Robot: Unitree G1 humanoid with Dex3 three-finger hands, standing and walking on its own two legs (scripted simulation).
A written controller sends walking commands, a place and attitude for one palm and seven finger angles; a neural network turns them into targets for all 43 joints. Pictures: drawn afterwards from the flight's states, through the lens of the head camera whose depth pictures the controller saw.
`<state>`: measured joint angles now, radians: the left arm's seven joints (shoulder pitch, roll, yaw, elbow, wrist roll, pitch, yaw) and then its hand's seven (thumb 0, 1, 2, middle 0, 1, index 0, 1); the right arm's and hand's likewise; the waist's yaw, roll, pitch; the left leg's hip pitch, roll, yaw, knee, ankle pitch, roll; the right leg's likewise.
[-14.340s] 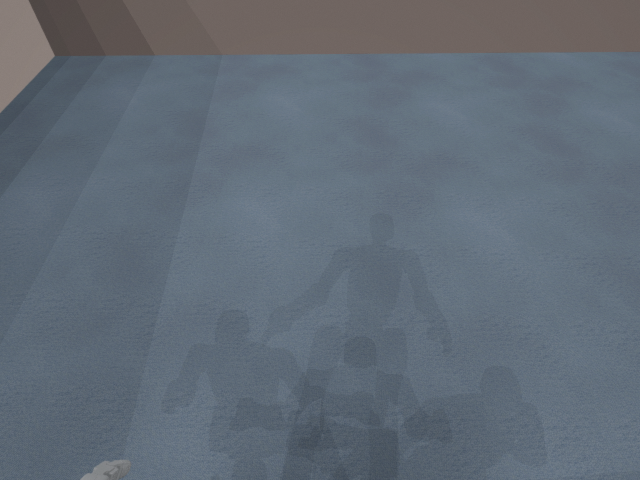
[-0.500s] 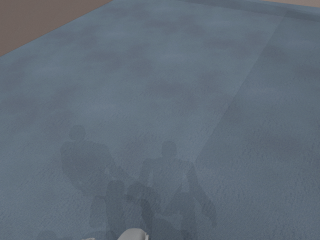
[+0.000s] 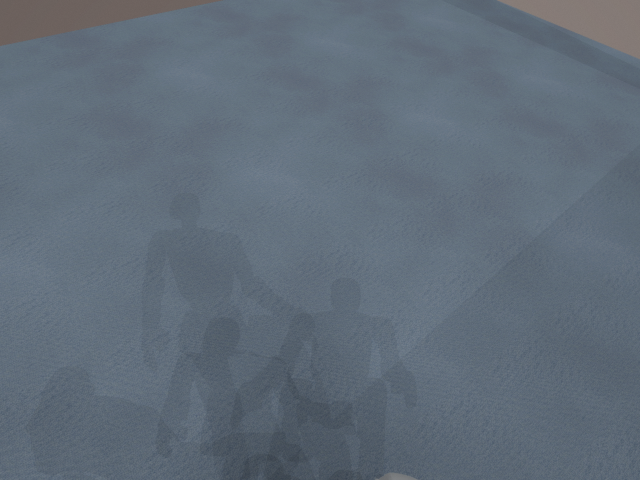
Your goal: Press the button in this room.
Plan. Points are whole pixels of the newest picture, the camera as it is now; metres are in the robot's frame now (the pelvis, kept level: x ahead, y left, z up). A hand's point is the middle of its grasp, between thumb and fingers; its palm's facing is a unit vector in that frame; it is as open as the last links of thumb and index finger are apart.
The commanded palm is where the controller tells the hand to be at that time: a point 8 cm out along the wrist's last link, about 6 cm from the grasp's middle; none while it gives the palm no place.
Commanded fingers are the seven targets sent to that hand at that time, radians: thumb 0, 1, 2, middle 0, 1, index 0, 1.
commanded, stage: turn or walk to find it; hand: left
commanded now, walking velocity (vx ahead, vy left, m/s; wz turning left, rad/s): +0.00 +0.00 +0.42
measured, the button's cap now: out of the picture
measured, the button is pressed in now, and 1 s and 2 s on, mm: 0 0 0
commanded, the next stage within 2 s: stand and wait in 1.68 s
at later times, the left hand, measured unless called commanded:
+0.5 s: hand out of the picture +0.02 +0.15 -0.15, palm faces +0.22 -0.94 -0.27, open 7.4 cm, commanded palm none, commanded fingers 0.00 0.90 0.90 -0.20 -0.30 -0.20 -0.30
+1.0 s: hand out of the picture -0.09 +0.22 -0.17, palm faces +0.45 -0.86 -0.23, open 7.4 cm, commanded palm none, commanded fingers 0.00 0.90 0.90 -0.20 -0.30 -0.20 -0.30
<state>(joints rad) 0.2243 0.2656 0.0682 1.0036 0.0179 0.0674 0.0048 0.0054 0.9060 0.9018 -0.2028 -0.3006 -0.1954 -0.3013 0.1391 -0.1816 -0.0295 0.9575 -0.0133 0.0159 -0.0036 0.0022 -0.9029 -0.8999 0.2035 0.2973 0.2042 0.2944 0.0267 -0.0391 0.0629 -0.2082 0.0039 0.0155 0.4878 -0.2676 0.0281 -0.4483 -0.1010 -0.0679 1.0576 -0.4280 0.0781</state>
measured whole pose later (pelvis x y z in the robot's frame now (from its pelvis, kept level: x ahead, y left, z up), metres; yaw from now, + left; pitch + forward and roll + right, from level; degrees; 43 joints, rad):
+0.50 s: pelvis -0.02 -0.05 +0.00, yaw +13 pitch -1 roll +2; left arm 0.19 0.15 0.03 0.93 0.02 0.01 0.02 0.00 0.90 0.90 -0.21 -0.30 -0.20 -0.30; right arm 0.25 -0.25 -0.09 1.01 -0.02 0.08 0.02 0.01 -0.91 -0.90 0.20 0.30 0.20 0.29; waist -0.03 0.05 0.07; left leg -0.48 0.02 -0.04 1.17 -0.36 -0.06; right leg -0.21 -0.09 -0.19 0.51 -0.28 -0.03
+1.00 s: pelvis -0.05 +0.00 +0.00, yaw +24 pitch +0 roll -1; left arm 0.19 0.26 0.07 0.99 0.02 0.06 0.01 0.00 0.91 0.90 -0.20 -0.30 -0.20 -0.30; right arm 0.16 -0.18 -0.03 0.96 -0.01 0.01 -0.01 0.00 -0.90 -0.90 0.20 0.30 0.21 0.29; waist 0.02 -0.03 0.07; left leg -0.20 -0.01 0.01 0.44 -0.24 0.05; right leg -0.47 -0.10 -0.03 1.10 -0.38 0.09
